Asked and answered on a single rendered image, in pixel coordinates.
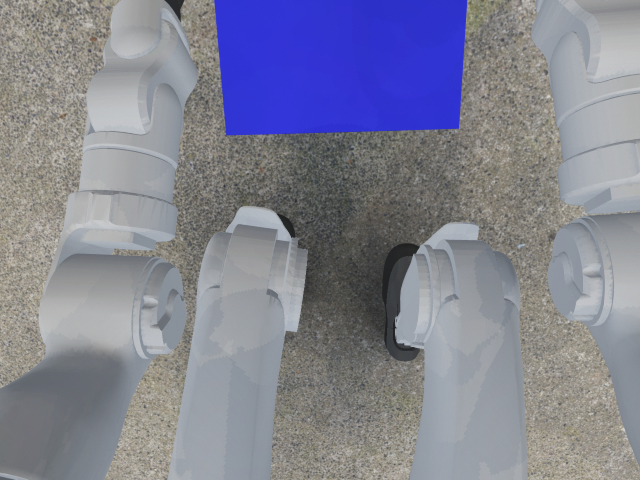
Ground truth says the robot left shin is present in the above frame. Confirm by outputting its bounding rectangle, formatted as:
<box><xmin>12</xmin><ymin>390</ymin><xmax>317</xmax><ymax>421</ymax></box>
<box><xmin>196</xmin><ymin>206</ymin><xmax>292</xmax><ymax>306</ymax></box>

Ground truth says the left robot forearm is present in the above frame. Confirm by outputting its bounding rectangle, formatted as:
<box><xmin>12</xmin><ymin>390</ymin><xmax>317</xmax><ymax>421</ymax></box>
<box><xmin>39</xmin><ymin>0</ymin><xmax>198</xmax><ymax>343</ymax></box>

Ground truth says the right robot forearm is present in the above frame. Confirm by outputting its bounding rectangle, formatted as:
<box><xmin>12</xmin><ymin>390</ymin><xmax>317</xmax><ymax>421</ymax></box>
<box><xmin>531</xmin><ymin>0</ymin><xmax>640</xmax><ymax>214</ymax></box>

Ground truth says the robot right thigh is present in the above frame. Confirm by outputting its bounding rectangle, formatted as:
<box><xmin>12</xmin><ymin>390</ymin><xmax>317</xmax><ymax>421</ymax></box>
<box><xmin>405</xmin><ymin>240</ymin><xmax>528</xmax><ymax>480</ymax></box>

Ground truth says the left robot upper arm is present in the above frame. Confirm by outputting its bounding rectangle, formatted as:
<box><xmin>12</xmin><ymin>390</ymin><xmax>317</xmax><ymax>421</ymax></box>
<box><xmin>0</xmin><ymin>253</ymin><xmax>187</xmax><ymax>480</ymax></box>

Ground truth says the right robot upper arm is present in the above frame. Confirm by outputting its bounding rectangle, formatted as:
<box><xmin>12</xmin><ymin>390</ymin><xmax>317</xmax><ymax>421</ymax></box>
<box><xmin>547</xmin><ymin>212</ymin><xmax>640</xmax><ymax>467</ymax></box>

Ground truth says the carton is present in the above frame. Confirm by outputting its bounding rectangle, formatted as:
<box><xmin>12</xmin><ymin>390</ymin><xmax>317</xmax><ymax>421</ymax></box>
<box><xmin>214</xmin><ymin>0</ymin><xmax>467</xmax><ymax>135</ymax></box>

